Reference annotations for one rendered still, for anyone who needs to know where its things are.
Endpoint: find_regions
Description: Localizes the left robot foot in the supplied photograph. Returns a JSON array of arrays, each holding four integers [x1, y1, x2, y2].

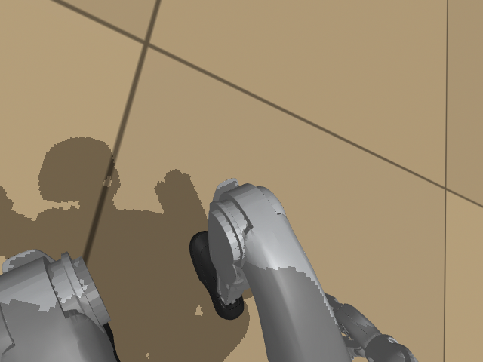
[[103, 323, 120, 362]]

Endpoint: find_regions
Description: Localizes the right robot foot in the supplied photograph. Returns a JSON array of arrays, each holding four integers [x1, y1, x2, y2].
[[189, 231, 244, 320]]

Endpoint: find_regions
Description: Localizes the right robot hand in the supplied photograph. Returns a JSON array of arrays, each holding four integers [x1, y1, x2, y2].
[[325, 293, 382, 360]]

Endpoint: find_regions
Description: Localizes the right robot arm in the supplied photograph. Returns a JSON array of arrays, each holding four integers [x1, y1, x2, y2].
[[365, 334, 418, 362]]

